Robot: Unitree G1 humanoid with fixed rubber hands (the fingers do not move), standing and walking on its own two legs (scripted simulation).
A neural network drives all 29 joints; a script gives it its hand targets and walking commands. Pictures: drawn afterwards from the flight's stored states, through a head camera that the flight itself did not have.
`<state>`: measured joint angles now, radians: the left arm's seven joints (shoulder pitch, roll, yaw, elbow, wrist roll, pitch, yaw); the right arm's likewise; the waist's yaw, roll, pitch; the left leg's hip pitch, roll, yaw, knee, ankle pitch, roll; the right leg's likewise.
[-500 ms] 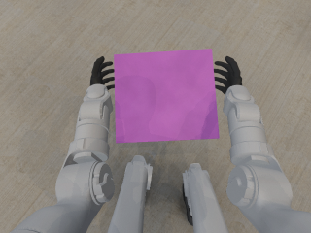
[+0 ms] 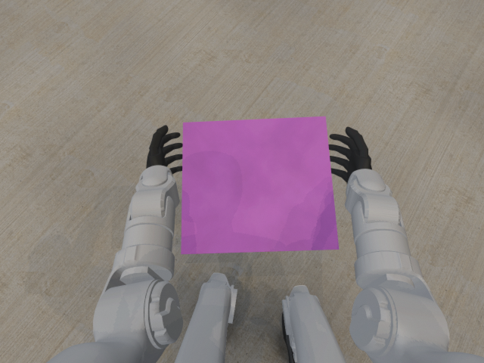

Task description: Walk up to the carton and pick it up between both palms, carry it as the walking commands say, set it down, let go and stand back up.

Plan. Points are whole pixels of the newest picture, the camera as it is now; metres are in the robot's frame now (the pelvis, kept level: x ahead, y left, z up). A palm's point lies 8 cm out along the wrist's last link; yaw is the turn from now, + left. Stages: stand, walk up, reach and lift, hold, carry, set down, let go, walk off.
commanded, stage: reach and lift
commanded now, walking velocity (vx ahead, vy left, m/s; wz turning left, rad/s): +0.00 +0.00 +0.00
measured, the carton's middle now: (255, 191) +0.41 +0.03 -0.13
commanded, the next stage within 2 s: none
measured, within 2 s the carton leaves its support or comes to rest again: neither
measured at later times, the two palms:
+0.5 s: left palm (147, 162) +0.39 +0.19 +0.04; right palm (387, 167) +0.40 -0.15 +0.03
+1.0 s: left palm (128, 154) +0.37 +0.19 +0.11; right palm (418, 160) +0.38 -0.16 +0.10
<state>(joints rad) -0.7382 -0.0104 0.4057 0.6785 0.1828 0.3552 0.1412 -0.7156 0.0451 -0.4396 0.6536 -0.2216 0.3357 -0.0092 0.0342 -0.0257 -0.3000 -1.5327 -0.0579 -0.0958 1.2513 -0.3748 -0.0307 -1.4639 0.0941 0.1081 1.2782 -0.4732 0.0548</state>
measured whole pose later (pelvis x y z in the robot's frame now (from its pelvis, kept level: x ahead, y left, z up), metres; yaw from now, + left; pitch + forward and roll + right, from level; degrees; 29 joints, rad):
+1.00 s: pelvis +0.04 -0.01 +0.12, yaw +1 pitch +18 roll +0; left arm -0.41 -0.10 0.39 0.43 0.29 0.44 -0.07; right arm -0.39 0.12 -0.39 0.45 -0.28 0.42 0.04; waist 0.04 -0.02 -0.15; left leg -0.71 -0.03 -0.11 0.58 -0.19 -0.03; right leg -0.66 0.05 0.12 0.62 -0.27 0.02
